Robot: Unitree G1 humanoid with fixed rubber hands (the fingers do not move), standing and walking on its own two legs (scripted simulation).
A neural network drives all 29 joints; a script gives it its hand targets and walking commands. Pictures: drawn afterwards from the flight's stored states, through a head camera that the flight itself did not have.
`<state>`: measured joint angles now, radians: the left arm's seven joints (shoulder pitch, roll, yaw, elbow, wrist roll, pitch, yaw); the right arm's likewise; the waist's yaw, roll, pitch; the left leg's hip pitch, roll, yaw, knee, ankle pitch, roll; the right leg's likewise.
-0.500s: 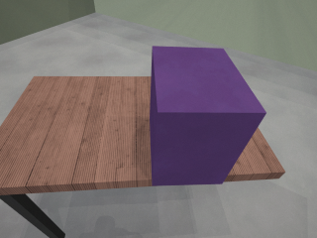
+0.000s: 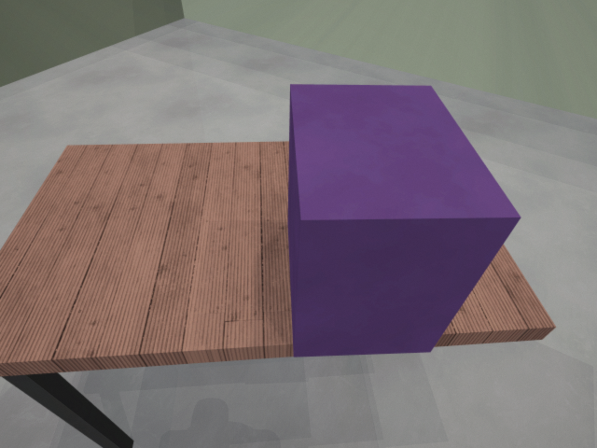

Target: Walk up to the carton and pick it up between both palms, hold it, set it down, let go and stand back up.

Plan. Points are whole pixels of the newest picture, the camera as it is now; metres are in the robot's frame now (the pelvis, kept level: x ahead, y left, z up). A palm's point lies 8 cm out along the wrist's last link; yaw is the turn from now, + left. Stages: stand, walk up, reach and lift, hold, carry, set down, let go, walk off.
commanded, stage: stand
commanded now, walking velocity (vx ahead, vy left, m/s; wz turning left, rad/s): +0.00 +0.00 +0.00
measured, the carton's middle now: (362, 221) +0.44 -0.10 +0.09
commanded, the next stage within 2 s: reach and lift in 0.86 s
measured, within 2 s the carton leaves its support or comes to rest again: neither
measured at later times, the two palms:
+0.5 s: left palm out of the picture -0.05 +0.16 -0.15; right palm out of the picture -0.06 -0.21 -0.15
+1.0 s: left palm out of the picture +0.03 +0.20 -0.17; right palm out of the picture +0.04 -0.28 -0.15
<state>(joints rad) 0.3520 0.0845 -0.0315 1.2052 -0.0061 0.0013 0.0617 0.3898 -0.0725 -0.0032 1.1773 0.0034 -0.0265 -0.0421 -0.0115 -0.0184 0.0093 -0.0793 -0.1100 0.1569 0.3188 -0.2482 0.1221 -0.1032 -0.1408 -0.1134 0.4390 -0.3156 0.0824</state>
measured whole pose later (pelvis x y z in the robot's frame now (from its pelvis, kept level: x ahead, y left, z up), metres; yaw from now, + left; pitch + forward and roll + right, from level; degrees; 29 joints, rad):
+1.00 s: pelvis -0.03 -0.04 -0.02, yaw +0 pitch +14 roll +1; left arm 0.08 0.27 -0.05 0.96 -0.14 0.49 0.04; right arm 0.10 -0.17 -0.11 0.96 0.00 0.30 0.07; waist 0.00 -0.07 -0.13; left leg -0.56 -0.02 0.16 0.63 -0.32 0.07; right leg -0.57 -0.07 -0.05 0.72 -0.33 0.00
